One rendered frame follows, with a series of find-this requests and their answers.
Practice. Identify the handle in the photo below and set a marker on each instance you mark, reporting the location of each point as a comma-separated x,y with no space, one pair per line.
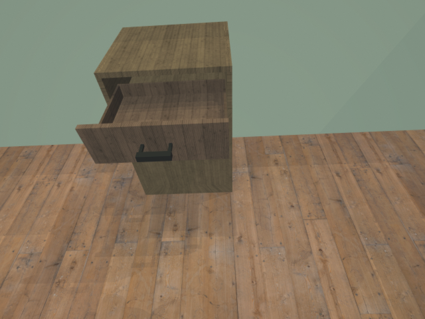
154,156

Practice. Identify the drawer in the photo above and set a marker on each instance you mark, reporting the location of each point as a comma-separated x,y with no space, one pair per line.
190,114

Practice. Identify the cabinet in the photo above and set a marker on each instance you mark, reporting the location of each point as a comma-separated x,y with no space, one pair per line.
165,53

